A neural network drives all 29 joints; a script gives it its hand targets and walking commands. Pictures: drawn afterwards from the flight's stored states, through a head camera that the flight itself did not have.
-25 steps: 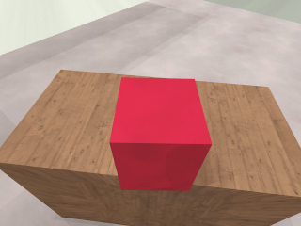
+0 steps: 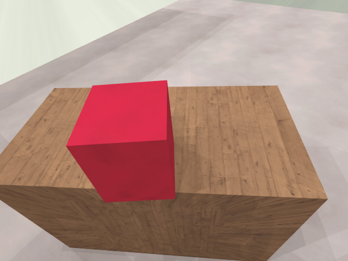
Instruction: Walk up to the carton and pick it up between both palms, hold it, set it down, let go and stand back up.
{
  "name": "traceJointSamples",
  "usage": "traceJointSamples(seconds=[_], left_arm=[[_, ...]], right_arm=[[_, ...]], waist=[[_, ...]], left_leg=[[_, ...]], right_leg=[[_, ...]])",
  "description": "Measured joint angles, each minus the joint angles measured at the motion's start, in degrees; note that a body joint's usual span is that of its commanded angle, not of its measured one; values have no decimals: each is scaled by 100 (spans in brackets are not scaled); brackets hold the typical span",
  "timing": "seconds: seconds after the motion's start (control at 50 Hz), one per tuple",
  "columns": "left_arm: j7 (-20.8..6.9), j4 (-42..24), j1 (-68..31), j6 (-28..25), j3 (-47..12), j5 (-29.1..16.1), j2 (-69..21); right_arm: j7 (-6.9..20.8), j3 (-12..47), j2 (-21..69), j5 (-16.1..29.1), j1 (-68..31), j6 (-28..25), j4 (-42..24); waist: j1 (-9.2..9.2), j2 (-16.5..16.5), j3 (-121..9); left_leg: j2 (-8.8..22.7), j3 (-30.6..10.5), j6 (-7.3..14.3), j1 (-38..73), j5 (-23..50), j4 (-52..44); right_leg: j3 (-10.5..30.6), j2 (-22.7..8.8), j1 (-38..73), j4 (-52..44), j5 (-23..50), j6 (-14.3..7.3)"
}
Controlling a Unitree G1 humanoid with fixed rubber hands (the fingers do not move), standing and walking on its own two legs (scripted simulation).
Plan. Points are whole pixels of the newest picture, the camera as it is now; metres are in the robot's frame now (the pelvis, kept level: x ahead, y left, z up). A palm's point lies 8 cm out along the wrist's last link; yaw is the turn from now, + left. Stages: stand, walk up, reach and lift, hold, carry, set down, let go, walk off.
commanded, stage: walk up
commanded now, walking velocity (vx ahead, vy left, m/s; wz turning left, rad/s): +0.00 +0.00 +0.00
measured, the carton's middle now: (134, 143) +0.43 +0.08 +0.04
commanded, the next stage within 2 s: stand in 1.66 s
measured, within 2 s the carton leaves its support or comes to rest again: neither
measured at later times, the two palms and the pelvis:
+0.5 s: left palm out of the picture -0.03 +0.19 -0.15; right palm out of the picture -0.03 -0.21 -0.15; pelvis -0.01 -0.01 +0.00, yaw -1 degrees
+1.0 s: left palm out of the picture -0.05 +0.32 -0.17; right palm out of the picture +0.03 -0.14 -0.14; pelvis -0.02 +0.08 -0.01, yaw -1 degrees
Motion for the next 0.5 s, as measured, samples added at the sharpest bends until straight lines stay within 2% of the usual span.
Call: traceJointSamples(seconds=[0.08, 0.14, 0.16, 0.2, 0.24, 0.32, 0.5], left_arm=[[79, -48, -100, -271, -35, -49, -64], [132, 27, -226, -256, -50, -10, -28], [133, 31, -272, -242, -29, -14, 11], [136, 60, -293, -239, 50, -76, 167], [147, 97, -219, -236, 72, -133, 212], [88, 192, -209, -209, 70, -125, 213], [66, 484, -87, -202, -27, -83, 9]], right_arm=[[-17, 81, 107, 54, 120, -21, 268], [-82, 140, 208, 130, 225, -95, 374], [-126, 170, 270, 153, 254, -124, 448], [-184, 246, 488, 140, 264, -181, 623], [-171, 304, 563, 124, 384, -249, 680], [-169, 376, 618, 46, 441, -309, 814], [-179, 395, 605, 95, 370, -340, 845]], waist=[[208, 45, 112], [115, 74, 221], [129, -1, 263], [296, -460, 341], [345, -602, 253], [431, -601, 272], [334, -259, 385]], left_leg=[[172, 132, -86, 732, 127, -1157], [194, 145, -78, 1342, -218, -2333], [181, 200, -54, 1582, 153, -2871], [25, 414, -26, 1910, 432, -3319], [32, 440, -35, 2017, 412, -3459], [30, 435, -42, 2234, 451, -3642], [18, 453, 2, 2317, 514, -3703]], right_leg=[[-57, 361, -9, -249, 186, -144], [-280, 564, -90, -101, 109, -233], [-319, 574, -118, 6, 47, -243], [-126, 423, -92, 134, -9, -225], [-95, 442, 40, -68, 80, -244], [-97, 447, 278, -310, 199, -233], [-77, 440, 398, -452, 304, -185]])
